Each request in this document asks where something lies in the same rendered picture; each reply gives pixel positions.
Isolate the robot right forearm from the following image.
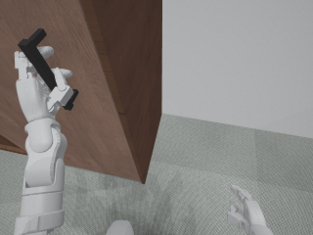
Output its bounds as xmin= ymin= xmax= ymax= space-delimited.
xmin=248 ymin=224 xmax=274 ymax=235

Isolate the left robot hand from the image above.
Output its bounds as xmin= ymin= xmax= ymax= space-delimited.
xmin=14 ymin=46 xmax=74 ymax=123

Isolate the left robot thigh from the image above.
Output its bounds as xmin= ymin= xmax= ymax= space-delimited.
xmin=106 ymin=220 xmax=134 ymax=235

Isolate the right robot hand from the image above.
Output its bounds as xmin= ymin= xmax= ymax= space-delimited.
xmin=228 ymin=184 xmax=267 ymax=235

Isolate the handle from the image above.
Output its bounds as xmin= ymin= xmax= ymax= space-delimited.
xmin=18 ymin=28 xmax=79 ymax=111

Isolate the wardrobe door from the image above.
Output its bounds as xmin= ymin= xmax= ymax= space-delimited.
xmin=0 ymin=135 xmax=19 ymax=148
xmin=0 ymin=0 xmax=141 ymax=181

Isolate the robot left forearm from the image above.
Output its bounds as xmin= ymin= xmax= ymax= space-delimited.
xmin=14 ymin=117 xmax=67 ymax=235

